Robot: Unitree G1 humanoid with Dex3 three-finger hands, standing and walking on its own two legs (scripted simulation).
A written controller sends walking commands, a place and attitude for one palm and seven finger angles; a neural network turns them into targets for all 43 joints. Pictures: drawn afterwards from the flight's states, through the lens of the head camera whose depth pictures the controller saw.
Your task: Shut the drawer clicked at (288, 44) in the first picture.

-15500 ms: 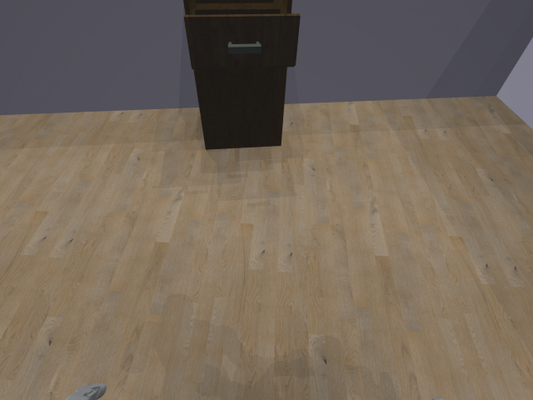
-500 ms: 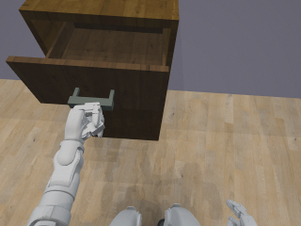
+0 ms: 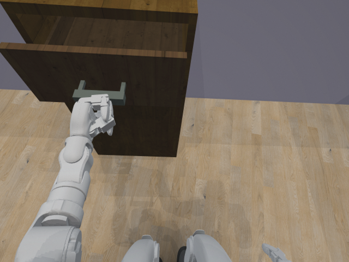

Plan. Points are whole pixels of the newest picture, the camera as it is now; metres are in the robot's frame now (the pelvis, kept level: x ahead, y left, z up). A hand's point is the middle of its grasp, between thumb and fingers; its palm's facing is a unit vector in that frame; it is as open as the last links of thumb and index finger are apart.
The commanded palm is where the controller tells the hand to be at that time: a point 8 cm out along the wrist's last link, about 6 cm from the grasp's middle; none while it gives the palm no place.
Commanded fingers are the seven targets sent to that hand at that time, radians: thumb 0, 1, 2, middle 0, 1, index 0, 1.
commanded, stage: push the drawer shut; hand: left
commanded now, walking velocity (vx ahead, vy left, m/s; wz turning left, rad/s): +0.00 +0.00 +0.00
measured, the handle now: (101, 91) +0.50 +0.18 +0.05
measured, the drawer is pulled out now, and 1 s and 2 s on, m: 0.12 0.00 0.00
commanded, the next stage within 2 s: pull the fist back off the drawer in 1.18 s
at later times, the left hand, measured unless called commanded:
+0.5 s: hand (116, 95) +0.49 +0.14 +0.04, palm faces -0.01 -1.00 -0.03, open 2.9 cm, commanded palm +0.48 +0.18 +0.05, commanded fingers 0.00 0.90 0.90 -1.40 -1.60 -1.40 -1.60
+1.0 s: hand (117, 80) +0.55 +0.15 +0.04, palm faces -0.01 -1.00 -0.03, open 2.8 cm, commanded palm +0.55 +0.18 +0.05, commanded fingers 0.00 0.90 0.90 -1.40 -1.60 -1.40 -1.60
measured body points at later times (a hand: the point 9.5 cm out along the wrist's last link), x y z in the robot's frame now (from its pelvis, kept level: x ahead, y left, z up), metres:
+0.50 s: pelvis +0.00 +0.00 -0.01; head +0.13 +0.02 +0.42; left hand +0.49 +0.20 +0.05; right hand +0.02 -0.26 -0.12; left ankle +0.00 +0.06 -0.66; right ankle +0.04 -0.08 -0.66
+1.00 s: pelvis +0.01 +0.01 -0.01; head +0.17 +0.03 +0.41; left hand +0.54 +0.20 +0.04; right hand -0.01 -0.25 -0.12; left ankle +0.00 +0.06 -0.66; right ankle +0.04 -0.08 -0.66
